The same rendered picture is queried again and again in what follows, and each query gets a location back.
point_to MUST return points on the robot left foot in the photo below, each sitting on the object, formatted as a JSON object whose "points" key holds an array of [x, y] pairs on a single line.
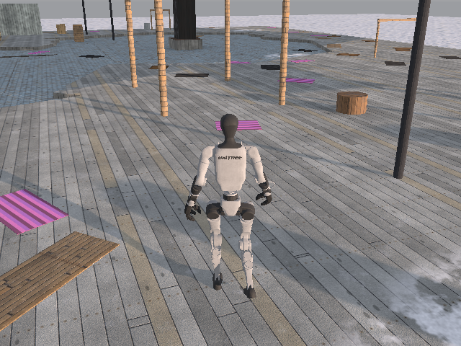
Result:
{"points": [[217, 283]]}

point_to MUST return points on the right robot upper arm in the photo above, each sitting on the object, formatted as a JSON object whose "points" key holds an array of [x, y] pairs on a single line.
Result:
{"points": [[252, 152]]}

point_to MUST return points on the robot right hand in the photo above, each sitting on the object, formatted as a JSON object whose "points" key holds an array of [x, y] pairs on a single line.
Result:
{"points": [[268, 198]]}

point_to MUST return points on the left robot forearm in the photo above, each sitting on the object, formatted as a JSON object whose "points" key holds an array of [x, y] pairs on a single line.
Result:
{"points": [[194, 193]]}

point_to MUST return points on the right robot forearm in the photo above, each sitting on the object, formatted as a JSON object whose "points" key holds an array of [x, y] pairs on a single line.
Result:
{"points": [[265, 187]]}

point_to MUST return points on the robot left hand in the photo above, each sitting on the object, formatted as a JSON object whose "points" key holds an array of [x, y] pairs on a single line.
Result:
{"points": [[188, 210]]}

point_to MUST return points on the left robot upper arm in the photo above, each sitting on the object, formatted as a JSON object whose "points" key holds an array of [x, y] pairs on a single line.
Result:
{"points": [[207, 153]]}

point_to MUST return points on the humanoid robot torso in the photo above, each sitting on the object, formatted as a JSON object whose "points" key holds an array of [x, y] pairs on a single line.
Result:
{"points": [[230, 174]]}

